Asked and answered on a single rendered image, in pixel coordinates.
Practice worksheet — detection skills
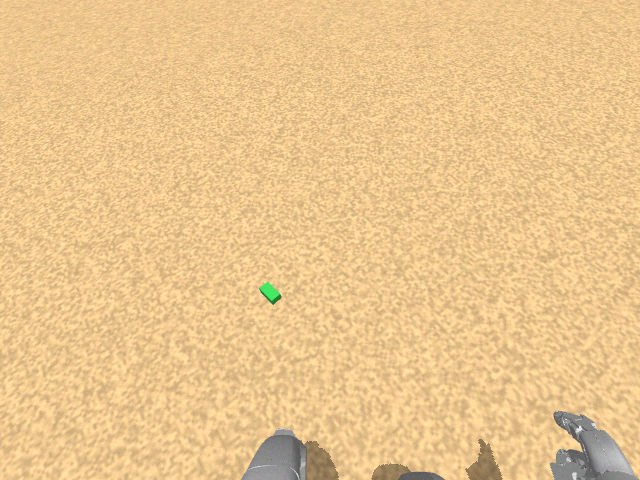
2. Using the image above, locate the right robot hand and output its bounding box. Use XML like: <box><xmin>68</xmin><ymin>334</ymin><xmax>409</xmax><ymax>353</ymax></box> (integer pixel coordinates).
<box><xmin>550</xmin><ymin>411</ymin><xmax>635</xmax><ymax>480</ymax></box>

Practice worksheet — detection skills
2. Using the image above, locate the small box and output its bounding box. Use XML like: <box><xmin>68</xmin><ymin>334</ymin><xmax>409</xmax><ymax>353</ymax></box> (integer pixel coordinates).
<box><xmin>259</xmin><ymin>282</ymin><xmax>281</xmax><ymax>304</ymax></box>

